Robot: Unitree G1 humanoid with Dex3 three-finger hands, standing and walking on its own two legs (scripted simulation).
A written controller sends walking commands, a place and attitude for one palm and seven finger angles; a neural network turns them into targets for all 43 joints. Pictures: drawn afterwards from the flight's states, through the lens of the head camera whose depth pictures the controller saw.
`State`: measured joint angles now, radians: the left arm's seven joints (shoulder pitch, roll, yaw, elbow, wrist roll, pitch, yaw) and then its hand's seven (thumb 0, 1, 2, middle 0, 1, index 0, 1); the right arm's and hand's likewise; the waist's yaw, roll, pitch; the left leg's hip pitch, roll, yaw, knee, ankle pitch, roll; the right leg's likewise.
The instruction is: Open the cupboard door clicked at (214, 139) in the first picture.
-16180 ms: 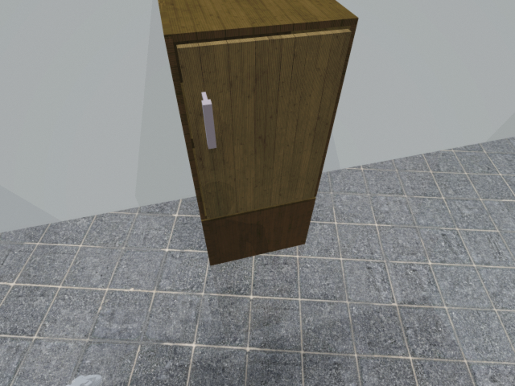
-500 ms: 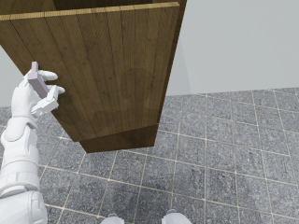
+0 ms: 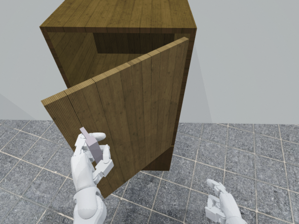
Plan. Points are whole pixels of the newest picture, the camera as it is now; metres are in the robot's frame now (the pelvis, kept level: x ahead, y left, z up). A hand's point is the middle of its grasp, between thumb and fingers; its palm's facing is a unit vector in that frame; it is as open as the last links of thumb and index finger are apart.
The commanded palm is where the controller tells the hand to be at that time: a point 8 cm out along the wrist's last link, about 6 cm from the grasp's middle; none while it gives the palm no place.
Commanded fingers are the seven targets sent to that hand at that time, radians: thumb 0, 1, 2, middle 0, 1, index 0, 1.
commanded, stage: pull the door open along its arc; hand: left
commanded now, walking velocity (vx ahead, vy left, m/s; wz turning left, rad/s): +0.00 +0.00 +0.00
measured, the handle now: (93, 148) +0.30 +0.16 +0.06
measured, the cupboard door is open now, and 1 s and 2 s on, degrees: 41 43 45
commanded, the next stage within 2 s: open thumb and fingers to let go in 0.02 s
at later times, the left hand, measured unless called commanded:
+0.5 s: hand (112, 163) +0.26 +0.11 +0.07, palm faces +0.42 -0.91 +0.00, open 9.7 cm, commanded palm +0.21 +0.15 +0.06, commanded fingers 0.00 -0.50 0.30 -0.30 -1.20 -0.30 -1.20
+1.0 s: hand (111, 166) +0.25 +0.11 +0.07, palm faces +0.37 -0.93 +0.01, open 14.8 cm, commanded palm +0.20 +0.15 +0.06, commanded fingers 0.00 -0.50 0.30 -0.15 -0.30 -0.15 -0.30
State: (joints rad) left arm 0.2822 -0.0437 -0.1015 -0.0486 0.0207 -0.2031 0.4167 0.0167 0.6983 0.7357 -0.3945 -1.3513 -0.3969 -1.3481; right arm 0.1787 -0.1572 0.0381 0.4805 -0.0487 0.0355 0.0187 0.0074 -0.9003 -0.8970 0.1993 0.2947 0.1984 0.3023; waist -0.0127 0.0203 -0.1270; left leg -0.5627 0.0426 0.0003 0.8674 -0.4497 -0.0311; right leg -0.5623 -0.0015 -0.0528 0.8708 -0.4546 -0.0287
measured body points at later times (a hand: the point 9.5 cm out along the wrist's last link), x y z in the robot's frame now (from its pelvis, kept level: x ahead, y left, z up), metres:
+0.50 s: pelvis -0.01 -0.03 +0.00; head +0.01 -0.05 +0.45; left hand +0.23 +0.15 +0.07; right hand +0.15 -0.25 -0.11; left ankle -0.01 +0.14 -0.70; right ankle -0.01 -0.10 -0.70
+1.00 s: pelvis -0.02 +0.01 -0.01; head +0.00 +0.00 +0.44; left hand +0.22 +0.16 +0.07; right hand +0.17 -0.20 -0.09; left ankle -0.01 +0.14 -0.70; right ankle -0.01 -0.10 -0.70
